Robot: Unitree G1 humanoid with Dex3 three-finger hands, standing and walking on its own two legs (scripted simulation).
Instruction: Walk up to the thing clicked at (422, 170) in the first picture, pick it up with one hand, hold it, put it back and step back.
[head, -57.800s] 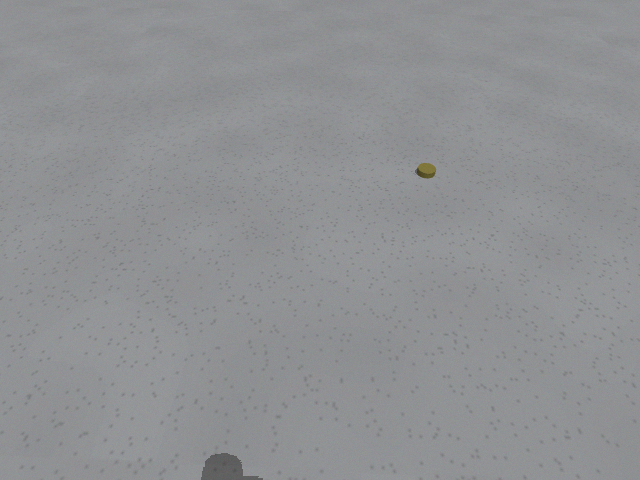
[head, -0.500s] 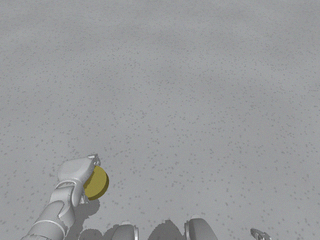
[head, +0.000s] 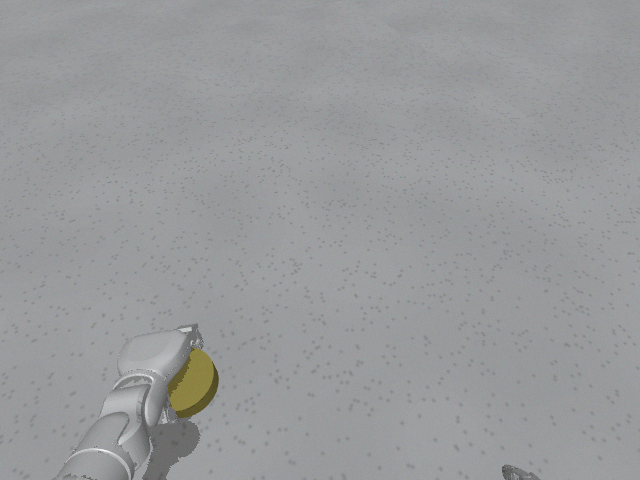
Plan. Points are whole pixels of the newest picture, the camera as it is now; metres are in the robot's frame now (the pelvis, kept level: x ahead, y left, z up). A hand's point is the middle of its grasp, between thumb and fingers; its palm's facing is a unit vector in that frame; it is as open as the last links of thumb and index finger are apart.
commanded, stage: hold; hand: left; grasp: from above
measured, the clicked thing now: (184, 381) +0.31 +0.21 -0.11
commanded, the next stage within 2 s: crouch in 1.84 s
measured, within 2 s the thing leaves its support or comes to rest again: neither
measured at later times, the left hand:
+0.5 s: hand (158, 371) +0.30 +0.22 -0.04, palm faces -0.46 -0.06 -0.88, open 11.9 cm
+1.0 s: hand (154, 382) +0.28 +0.22 -0.02, palm faces -0.46 -0.06 -0.89, open 11.9 cm
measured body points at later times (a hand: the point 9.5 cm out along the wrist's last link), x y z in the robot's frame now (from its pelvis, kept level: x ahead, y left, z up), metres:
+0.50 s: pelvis +0.01 +0.00 +0.02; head +0.03 -0.02 +0.47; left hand +0.32 +0.22 +0.01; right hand +0.12 -0.27 -0.10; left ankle +0.01 +0.14 -0.70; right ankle +0.03 -0.15 -0.70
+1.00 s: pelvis -0.01 +0.00 +0.02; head +0.00 -0.03 +0.47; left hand +0.30 +0.22 +0.03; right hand +0.13 -0.26 -0.09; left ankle +0.01 +0.14 -0.70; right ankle +0.03 -0.15 -0.70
